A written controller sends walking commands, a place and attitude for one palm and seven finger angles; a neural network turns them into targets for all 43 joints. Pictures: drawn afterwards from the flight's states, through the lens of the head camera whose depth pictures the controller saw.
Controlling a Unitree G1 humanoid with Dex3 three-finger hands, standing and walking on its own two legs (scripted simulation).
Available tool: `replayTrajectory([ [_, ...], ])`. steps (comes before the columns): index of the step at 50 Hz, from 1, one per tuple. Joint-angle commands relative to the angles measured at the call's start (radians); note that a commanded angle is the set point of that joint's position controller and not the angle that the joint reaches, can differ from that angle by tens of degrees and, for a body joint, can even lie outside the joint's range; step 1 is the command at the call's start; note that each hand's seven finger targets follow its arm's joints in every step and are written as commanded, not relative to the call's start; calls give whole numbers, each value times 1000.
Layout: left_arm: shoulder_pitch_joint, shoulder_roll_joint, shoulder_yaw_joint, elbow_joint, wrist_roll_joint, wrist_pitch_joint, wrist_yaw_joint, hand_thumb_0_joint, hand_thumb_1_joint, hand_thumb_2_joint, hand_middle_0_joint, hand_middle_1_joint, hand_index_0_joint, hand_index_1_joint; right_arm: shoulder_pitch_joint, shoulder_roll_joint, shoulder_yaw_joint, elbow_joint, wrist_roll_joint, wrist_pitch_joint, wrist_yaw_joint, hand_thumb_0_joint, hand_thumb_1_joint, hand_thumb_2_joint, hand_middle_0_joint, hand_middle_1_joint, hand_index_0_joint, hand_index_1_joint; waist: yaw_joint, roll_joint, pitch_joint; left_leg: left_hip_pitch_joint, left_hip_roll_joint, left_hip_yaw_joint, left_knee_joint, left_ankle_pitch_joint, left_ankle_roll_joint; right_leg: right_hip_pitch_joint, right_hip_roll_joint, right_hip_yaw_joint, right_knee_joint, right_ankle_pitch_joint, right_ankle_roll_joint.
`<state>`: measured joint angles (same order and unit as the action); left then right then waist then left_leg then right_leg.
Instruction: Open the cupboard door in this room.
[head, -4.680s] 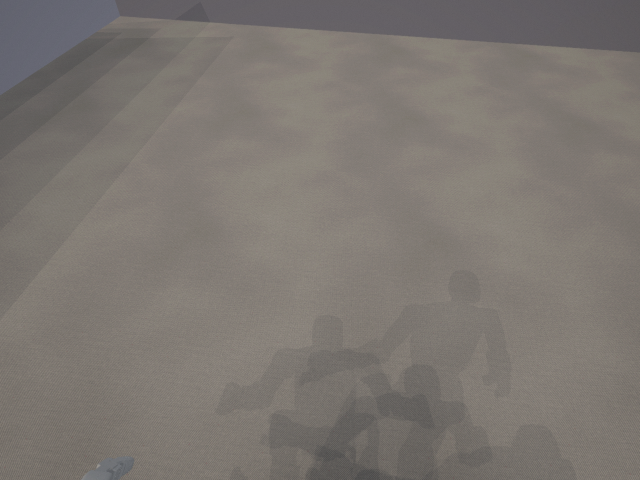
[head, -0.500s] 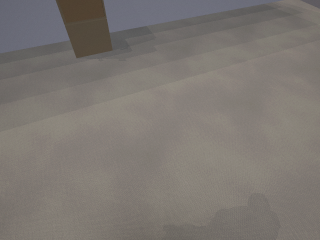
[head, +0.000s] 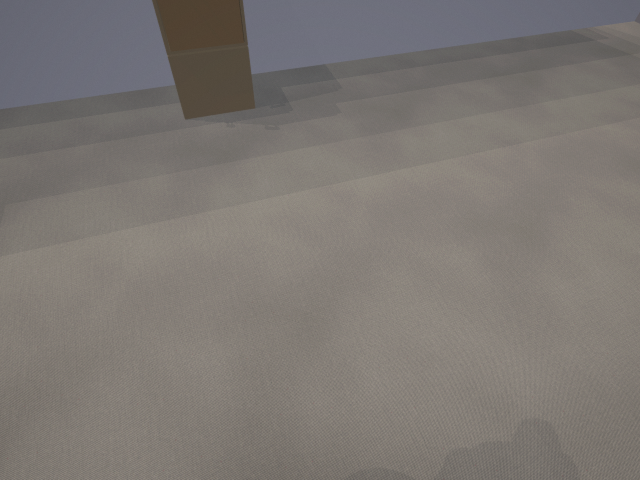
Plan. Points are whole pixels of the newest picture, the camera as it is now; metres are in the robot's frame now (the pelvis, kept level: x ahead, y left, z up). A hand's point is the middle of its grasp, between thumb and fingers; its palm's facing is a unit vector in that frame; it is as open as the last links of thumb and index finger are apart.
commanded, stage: stand and wait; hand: left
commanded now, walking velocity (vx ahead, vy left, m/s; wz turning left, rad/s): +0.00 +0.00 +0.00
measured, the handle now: out of the picture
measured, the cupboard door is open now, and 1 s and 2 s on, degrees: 0 0 0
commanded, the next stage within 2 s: turn or walk to find it in 0.74 s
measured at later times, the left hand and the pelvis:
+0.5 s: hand out of the picture -0.03 +0.20 -0.17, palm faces -0.01 -0.98 -0.19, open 7.4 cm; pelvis -0.03 +0.03 +0.01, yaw -2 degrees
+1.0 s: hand out of the picture -0.06 +0.20 -0.18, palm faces +0.03 -0.99 -0.17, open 7.4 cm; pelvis -0.04 +0.04 +0.00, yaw +0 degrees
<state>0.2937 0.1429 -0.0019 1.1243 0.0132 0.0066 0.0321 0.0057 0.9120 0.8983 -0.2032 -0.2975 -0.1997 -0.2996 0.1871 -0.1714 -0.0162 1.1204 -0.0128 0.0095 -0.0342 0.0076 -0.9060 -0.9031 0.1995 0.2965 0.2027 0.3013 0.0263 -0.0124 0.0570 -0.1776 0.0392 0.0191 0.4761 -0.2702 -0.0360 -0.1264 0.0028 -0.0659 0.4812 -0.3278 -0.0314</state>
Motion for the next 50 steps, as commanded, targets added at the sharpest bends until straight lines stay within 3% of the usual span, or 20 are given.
replayTrajectory([
  [1,47,127,19,-24,-7,-24,8,0,900,900,-200,-300,-200,-300,54,-99,-14,-9,8,-19,-8,0,-900,-900,200,300,200,300,-22,53,-78,110,88,-44,-43,408,42,-13,-127,91,-112,411,18],
  [9,67,96,8,6,-4,-17,6,0,900,900,-200,-300,-200,-300,72,-81,-5,7,5,-23,-9,0,-900,-900,200,300,200,300,-18,19,41,44,78,-47,-127,215,49,-61,-116,100,-171,219,21],
  [29,69,95,11,-5,-3,-16,7,0,900,900,-200,-300,-200,-300,153,-69,-9,22,5,-29,0,0,-900,-900,200,300,200,300,-19,13,47,-18,70,-62,-178,56,59,-83,-109,108,-167,105,24],
  [38,81,97,11,-4,-1,-21,8,0,900,900,-200,-300,-200,-300,160,-69,-14,19,6,-31,2,0,-900,-900,200,300,200,300,-22,8,45,-27,65,-68,-174,42,62,-94,-112,106,-165,96,25],
  [42,80,95,21,-17,-1,-10,12,0,900,900,-200,-300,-200,-300,151,-62,-16,4,4,-17,7,0,-900,-900,200,300,200,300,-20,20,61,-92,63,-88,-141,36,64,-105,-119,79,-126,53,33],
  [50,86,88,14,-17,2,-18,9,0,900,900,-200,-300,-200,-300,145,-67,-21,-10,4,-22,6,0,-900,-900,200,300,200,300,-25,21,22,-57,63,-102,-139,27,68,-122,-117,85,-134,66,30],
])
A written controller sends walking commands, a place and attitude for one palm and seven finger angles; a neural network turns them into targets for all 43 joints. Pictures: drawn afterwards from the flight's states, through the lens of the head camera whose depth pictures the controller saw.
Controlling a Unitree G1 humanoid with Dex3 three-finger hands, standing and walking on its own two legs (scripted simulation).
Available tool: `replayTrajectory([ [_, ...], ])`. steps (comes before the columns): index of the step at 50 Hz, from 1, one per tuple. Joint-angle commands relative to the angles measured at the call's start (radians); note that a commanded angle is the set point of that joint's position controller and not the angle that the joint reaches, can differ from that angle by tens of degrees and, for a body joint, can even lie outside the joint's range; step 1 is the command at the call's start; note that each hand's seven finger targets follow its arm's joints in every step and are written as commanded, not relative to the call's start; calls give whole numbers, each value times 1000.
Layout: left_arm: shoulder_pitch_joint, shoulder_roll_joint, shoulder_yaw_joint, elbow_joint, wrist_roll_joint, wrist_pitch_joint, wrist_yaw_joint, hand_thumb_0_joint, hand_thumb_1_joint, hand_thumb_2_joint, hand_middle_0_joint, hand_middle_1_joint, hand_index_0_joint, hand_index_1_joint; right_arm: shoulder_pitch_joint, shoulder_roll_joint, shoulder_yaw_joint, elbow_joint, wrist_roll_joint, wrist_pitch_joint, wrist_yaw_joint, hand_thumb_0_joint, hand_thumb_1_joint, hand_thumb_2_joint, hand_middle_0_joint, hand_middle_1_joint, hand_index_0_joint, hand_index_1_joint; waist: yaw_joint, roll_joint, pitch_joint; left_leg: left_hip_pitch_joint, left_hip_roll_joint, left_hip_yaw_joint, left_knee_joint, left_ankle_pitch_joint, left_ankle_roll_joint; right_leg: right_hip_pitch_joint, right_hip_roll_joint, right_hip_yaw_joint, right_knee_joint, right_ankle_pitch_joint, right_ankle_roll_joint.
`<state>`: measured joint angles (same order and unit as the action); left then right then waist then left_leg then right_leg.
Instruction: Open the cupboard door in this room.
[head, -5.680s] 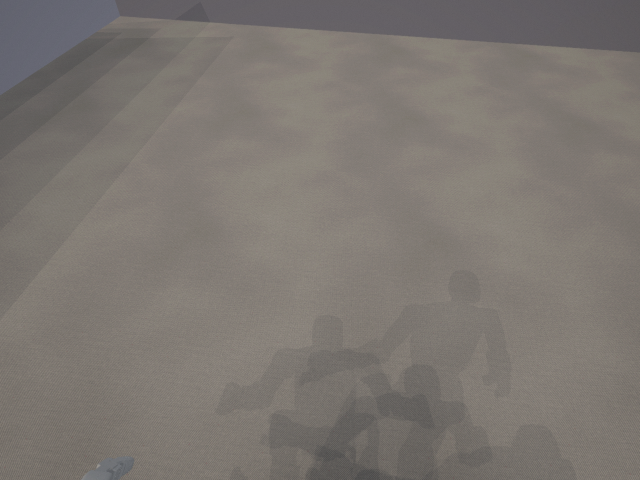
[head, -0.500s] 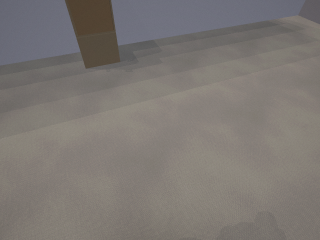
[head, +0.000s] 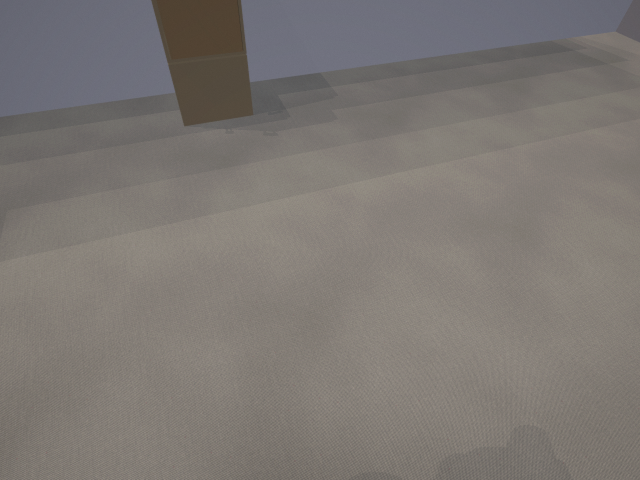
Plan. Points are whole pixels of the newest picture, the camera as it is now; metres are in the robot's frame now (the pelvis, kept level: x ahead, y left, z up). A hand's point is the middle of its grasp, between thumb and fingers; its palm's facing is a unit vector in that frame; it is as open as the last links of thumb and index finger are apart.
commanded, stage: stand and wait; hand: left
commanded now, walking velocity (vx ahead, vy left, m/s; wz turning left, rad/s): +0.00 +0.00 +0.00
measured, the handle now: out of the picture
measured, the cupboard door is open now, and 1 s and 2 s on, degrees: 0 0 0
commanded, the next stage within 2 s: turn or walk to find it in 0.64 s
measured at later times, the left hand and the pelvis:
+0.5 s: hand out of the picture +0.02 +0.20 -0.17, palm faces +0.00 -0.97 -0.24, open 7.4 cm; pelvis +0.00 +0.00 +0.00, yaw +0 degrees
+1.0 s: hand out of the picture +0.07 +0.20 -0.17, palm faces +0.07 -0.96 -0.27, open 7.4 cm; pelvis +0.01 -0.01 -0.01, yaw +5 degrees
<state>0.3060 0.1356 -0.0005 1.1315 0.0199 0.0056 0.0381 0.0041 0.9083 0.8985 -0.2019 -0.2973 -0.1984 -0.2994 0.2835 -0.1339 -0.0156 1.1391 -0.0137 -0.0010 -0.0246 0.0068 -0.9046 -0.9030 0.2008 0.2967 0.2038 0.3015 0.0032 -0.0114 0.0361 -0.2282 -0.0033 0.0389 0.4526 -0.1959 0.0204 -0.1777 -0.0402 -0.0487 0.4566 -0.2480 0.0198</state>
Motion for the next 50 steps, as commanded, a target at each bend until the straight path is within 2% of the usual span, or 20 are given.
replayTrajectory([
  [1,75,94,13,-22,-3,-17,4,0,900,900,-200,-300,-200,-300,46,-108,-23,-30,6,-11,-3,0,-900,-900,200,300,200,300,-2,13,42,0,108,-124,-116,-51,12,-75,-72,70,-111,-17,-22],
  [4,71,109,13,-21,-3,-24,2,0,900,900,-200,-300,-200,-300,34,-122,-24,-31,7,-18,-4,0,-900,-900,200,300,200,300,-2,18,39,13,108,-118,-120,-24,13,-66,-75,74,-119,14,-24],
  [7,60,123,15,-20,-2,-26,1,0,900,900,-200,-300,-200,-300,22,-137,-26,-31,7,-18,-4,0,-900,-900,200,300,200,300,-4,1,58,13,107,-117,-127,-41,11,-74,-75,80,-132,-6,-26],
  [10,49,141,18,-23,-3,-28,-2,0,900,900,-200,-300,-200,-300,9,-158,-28,-36,6,-21,-4,0,-900,-900,200,300,200,300,-2,14,68,8,107,-120,-143,-57,12,-70,-76,84,-143,-16,-29],
  [12,42,150,21,-23,-2,-28,-2,0,900,900,-200,-300,-200,-300,5,-166,-28,-37,6,-23,-4,0,-900,-900,200,300,200,300,-2,20,57,8,109,-125,-152,-66,13,-55,-75,84,-142,-11,-29],
  [20,-8,213,31,-36,-3,-38,-9,0,900,900,-200,-300,-200,-300,-44,-229,-34,-48,6,-32,-2,0,-900,-900,200,300,200,300,0,6,11,57,115,-118,-139,28,13,-21,-84,90,-156,40,-36],
  [29,-93,293,40,-55,-4,-40,-17,0,900,900,-200,-300,-200,-300,-114,-302,-33,-59,5,-34,5,0,-900,-900,200,300,200,300,3,12,9,59,124,-126,-157,45,8,7,-92,97,-178,46,-39],
  [33,-127,325,43,-64,-5,-41,-20,0,900,900,-200,-300,-200,-300,-142,-334,-32,-69,4,-35,9,0,-900,-900,200,300,200,300,2,11,-21,80,128,-129,-154,95,6,31,-99,92,-177,84,-37],
  [34,-135,327,43,-67,-6,-38,-20,0,900,900,-200,-300,-200,-300,-149,-334,-28,-71,3,-32,11,0,-900,-900,200,300,200,300,3,17,-15,71,128,-133,-150,104,5,32,-102,85,-170,83,-33],
  [39,-105,259,30,-76,-9,-8,-10,0,900,900,-200,-300,-200,-300,-125,-253,-7,-84,0,-5,19,0,-900,-900,200,300,200,300,9,27,-36,14,126,-129,-86,189,-10,48,-118,43,-98,132,-9],
  [41,-106,262,35,-87,-8,0,-7,0,900,900,-200,-300,-200,-300,-126,-254,-11,-97,-1,5,21,0,-900,-900,200,300,200,300,12,17,-27,-22,121,-137,-60,189,-11,47,-124,35,-79,128,-7],
  [44,-105,286,45,-107,-7,2,-5,0,900,900,-200,-300,-200,-300,-126,-255,-15,-118,-3,13,24,0,-900,-900,200,300,200,300,13,-28,-48,-64,97,-118,7,211,-20,73,-166,44,-63,180,-26],
  [46,-100,301,53,-125,-7,4,-3,0,900,900,-200,-300,-200,-300,-121,-252,-22,-136,-2,19,25,0,-900,-900,200,300,200,300,14,-68,-60,-82,74,-89,88,191,-28,76,-213,61,-63,214,-60],
  [48,-106,307,59,-145,-5,5,-2,0,900,900,-200,-300,-200,-300,-115,-240,-29,-150,-3,25,24,0,-900,-900,200,300,200,300,14,-117,-52,-103,56,-59,181,86,-36,57,-268,78,-71,248,-105],
  [50,-119,302,63,-167,0,5,-1,0,900,900,-200,-300,-200,-300,-106,-226,-38,-163,-5,32,24,0,-900,-900,200,300,200,300,5,-150,-29,-128,47,-35,264,-109,-41,31,-306,77,-61,297,-145],
])
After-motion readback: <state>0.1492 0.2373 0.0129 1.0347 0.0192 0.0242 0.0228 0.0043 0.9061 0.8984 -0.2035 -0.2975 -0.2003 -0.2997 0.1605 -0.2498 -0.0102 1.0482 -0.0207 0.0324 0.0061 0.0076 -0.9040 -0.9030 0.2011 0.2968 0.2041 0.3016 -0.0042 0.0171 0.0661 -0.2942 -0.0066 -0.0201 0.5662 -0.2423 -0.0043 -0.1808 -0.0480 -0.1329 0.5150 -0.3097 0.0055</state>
